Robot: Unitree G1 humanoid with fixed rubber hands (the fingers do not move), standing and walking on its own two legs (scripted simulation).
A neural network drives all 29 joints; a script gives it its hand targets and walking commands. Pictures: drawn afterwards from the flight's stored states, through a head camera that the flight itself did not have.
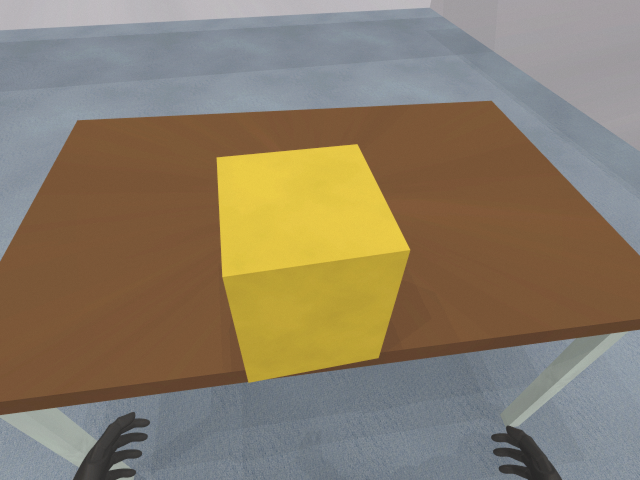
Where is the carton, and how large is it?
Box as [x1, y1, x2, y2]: [217, 144, 409, 382]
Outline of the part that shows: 357,144 217,157 222,277 248,382 378,357 409,252 409,248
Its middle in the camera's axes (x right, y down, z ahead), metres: -0.03 +0.04 +0.56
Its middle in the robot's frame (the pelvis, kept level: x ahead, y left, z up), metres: +0.41 +0.03 +0.04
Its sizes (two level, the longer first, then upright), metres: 0.210 0.200 0.250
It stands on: a table, 0.66 m high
